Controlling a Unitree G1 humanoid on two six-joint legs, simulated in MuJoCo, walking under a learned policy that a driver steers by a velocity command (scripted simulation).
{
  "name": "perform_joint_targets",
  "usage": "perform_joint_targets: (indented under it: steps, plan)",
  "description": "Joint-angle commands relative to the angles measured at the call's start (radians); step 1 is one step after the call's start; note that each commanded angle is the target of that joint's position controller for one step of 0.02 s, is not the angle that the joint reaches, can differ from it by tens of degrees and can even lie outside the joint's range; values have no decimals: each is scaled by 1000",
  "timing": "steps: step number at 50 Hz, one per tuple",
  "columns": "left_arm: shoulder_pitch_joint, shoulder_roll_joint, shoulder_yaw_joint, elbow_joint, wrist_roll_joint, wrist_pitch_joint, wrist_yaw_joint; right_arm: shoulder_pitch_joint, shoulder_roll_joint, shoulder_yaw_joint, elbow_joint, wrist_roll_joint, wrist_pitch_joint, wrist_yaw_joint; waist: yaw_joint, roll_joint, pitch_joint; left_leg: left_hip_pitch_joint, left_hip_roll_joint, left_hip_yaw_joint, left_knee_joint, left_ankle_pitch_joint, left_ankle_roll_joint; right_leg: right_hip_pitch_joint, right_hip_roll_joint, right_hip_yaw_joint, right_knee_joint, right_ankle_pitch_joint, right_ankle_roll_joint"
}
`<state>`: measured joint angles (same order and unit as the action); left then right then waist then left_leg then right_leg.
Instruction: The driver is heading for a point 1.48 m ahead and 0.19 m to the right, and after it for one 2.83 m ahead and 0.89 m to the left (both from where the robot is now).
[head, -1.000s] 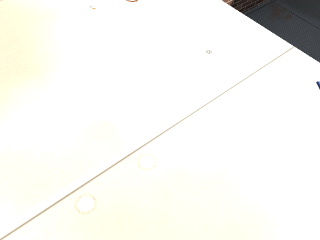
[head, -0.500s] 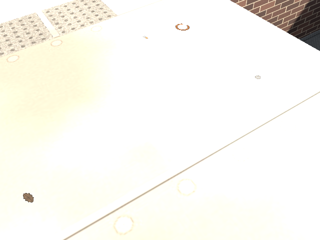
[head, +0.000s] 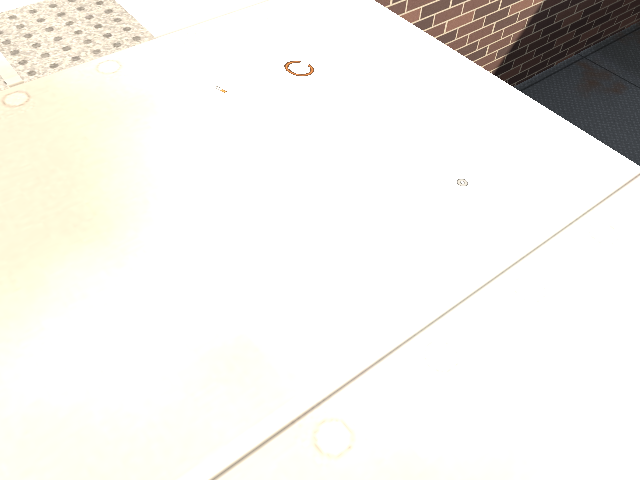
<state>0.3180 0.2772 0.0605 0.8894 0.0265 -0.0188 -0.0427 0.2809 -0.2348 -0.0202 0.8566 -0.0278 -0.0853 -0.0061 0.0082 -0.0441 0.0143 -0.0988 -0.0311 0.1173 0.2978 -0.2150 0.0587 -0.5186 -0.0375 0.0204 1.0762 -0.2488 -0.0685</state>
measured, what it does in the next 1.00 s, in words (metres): walks ahead: right foot, then left foot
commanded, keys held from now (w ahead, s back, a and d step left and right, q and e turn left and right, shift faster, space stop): w+e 0.38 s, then w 0.20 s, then w+q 0.42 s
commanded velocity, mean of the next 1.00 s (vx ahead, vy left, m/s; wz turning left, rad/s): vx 0.49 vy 0.00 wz -0.18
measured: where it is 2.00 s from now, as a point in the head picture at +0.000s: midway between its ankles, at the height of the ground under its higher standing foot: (392, 360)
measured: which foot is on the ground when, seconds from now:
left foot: down 0.00-0.32, up 0.34-0.84, down 0.86-1.00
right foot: up 0.00-0.28, down 0.30-0.88, up 0.90-1.00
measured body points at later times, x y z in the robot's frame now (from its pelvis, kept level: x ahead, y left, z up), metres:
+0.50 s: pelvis +0.27 -0.06 -0.01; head +0.30 -0.08 +0.44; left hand +0.41 +0.19 -0.14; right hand +0.30 -0.34 -0.14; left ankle +0.31 +0.10 -0.66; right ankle +0.27 -0.09 -0.75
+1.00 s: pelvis +0.56 -0.08 -0.02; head +0.59 -0.08 +0.43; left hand +0.67 +0.16 -0.15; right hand +0.61 -0.36 -0.14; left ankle +0.62 -0.04 -0.75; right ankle +0.43 -0.17 -0.65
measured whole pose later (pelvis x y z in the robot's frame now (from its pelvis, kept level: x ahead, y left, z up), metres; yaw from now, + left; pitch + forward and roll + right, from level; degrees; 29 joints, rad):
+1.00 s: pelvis +0.56 -0.08 -0.02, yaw -9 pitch +0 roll +1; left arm 0.27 0.25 0.02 0.88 0.03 -0.08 0.00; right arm 0.24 -0.27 -0.06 0.86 -0.01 -0.04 0.02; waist 0.01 -0.02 0.06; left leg -0.30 -0.13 0.03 0.47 -0.16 0.13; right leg -0.36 0.01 0.00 1.22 -0.33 -0.04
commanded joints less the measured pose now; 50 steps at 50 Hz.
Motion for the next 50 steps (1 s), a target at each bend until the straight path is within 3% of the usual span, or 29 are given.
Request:
perform_joint_targets:
  steps: [1, 5, 9, 12, 13, 14, 15, 16, 17, 18, 19, 20, 21, 23, 26, 31, 37, 40, 42, 43, 44, 45, 46, 48, 49, 50]
  plan:
    - [-58, 30, 8, -74, 4, 4, -15, 63, -107, -25, -13, 8, -23, -3, -15, 123, 49, 86, 268, -130, -159, 269, 66, -217, -40, 10, 43, 87, 21]
    - [-205, 3, -8, -136, 5, 3, -28, 79, -89, -19, 14, 6, -24, -3, -23, 119, 91, 59, 235, -10, -158, 406, 65, -218, -29, -46, -158, 205, 34]
    - [-326, -7, -25, -190, 9, 1, -39, 125, -121, -25, 49, 8, -21, -13, -44, 114, 105, 109, 259, 55, -133, 544, 54, -118, -2, -137, -390, 223, -8]
    - [-262, 23, -16, -183, 13, 3, -26, 127, -160, -34, 63, 5, -7, -27, 0, 139, 34, 204, 278, 103, 50, 965, 36, 13, 78, -189, -437, 111, -76]
    - [-187, 42, -7, -164, 14, 1, -20, 121, -177, -39, 63, 1, 3, -30, 37, 146, -14, 214, 284, 112, 181, 1062, 38, 96, 110, -193, -445, 60, -102]
    - [-79, 69, 7, -133, 16, -5, -14, 120, -192, -44, 59, -1, 14, -31, 81, 145, -80, 181, 287, 110, 353, 1023, 39, 231, 135, -173, -482, 32, -131]
    - [74, 112, 30, -84, 26, -12, -1, 108, -197, -46, 47, 0, 19, -26, 153, 98, -159, 44, 262, 123, 607, 816, 20, 457, 124, -113, -558, 24, -170]
    - [113, 218, 61, -80, 29, -8, 19, 157, -97, -26, 5, 3, 14, -12, 112, -84, -248, -283, 163, 117, 948, 86, -16, 730, -148, 263, -572, -73, -257]
    - [93, 275, 75, -109, 0, 2, 18, 118, -116, -32, -60, 13, 5, 2, 95, -150, -344, -567, -22, -66, 1195, -346, -47, 872, -317, 779, -739, -65, -394]
    - [65, 240, 71, -100, -14, 11, 26, -8, -152, -38, -82, 5, -6, 6, 112, -9, -212, -680, 54, -171, 1183, -223, -38, 798, -282, 645, -793, -43, -349]
    - [11, 192, 59, -98, -20, 9, 34, -19, -141, -31, -91, 13, -19, 9, 71, 32, -87, -660, 97, -159, 1092, -123, -36, 638, -260, 514, -814, 46, -313]
    - [-34, 141, 45, -98, -16, 1, 36, 6, -131, -30, -69, 10, -19, 7, 17, 90, -24, -587, 132, -154, 995, -88, -39, 509, -209, 412, -828, 171, -263]
    - [-64, 113, 35, -99, -20, -9, 39, 31, -121, -27, -61, -7, -2, 6, -19, 90, -4, -514, 148, -155, 941, -87, -50, 418, -164, 333, -838, 274, -239]
    - [-61, 88, 23, -91, -23, -36, 35, 69, -100, -23, -46, -25, 36, 14, -46, 67, -24, -429, 154, -140, 880, -83, -69, 349, -118, 245, -856, 403, -223]
    - [4, 107, 25, -56, -25, -55, 32, 1, -84, -22, -68, -21, 56, 26, -31, 35, 6, -478, 163, -110, 759, 19, -84, 342, -84, 179, -898, 440, -192]
    - [91, 105, 17, -21, -26, -59, 35, -170, -86, -21, -112, -7, 55, 35, 34, -4, 34, -583, 151, -86, 535, 206, -77, 474, -70, 126, -912, 485, -111]
    - [158, 89, -1, 27, 0, -66, 53, -315, -74, -10, -153, 5, 44, 47, 77, -10, 84, -585, 90, -52, 339, 215, -10, 627, -131, 52, -924, 577, -101]
    - [113, 110, -3, 35, 8, -68, 70, -246, -88, -17, -138, 5, 39, 44, 21, -24, 56, -442, 14, -26, 277, 99, 47, 667, -157, -10, -817, 907, -78]
    - [96, 132, 0, 39, 17, -62, 75, -58, -121, -36, -78, 2, 32, 31, -60, -38, -50, -246, -55, -4, 239, 27, 90, 683, -152, -45, -560, 1129, -59]
    - [76, 143, 0, 32, 10, -59, 76, 94, -143, -49, -33, -9, 24, 24, -135, -20, -122, -40, -39, -41, 171, 70, 125, 580, -133, -76, -346, 1020, -45]
    - [83, 106, -15, -13, -10, -68, 72, 233, -243, -80, -11, -28, 27, 10, -169, 100, -235, 240, 182, -349, 167, -2, 219, 306, -68, -126, -5, 669, -12]
    - [124, 79, -13, -30, -24, -77, 55, 209, -274, -95, -11, -3, 40, 14, -102, 310, -314, 427, 390, -865, 43, 84, 368, -34, 158, -80, 327, -219, 32]
    - [51, 121, -9, -47, 6, -81, 52, 124, -246, -91, -17, 28, 43, 27, -83, 134, -215, 360, 350, -802, 17, 69, 350, -147, 81, 62, 363, -177, 11]
    - [-35, 104, -16, -78, -3, -97, 41, 32, -155, -71, -29, 20, 46, 24, -37, 13, -21, 95, 286, -584, -42, 161, 287, -134, -3, 49, 231, -67, 17]
    - [-52, 95, -16, -94, 9, -83, 40, 27, -133, -63, -19, 21, 42, 19, -10, 10, 15, 11, 241, -526, -55, 232, 259, -98, -25, 51, 168, -65, 32]
    - [-31, 79, -22, -91, 20, -63, 37, 17, -125, -58, -16, 22, 37, 16, 15, 27, 11, -39, 203, -476, -70, 269, 240, -51, -35, 43, 126, -60, 48]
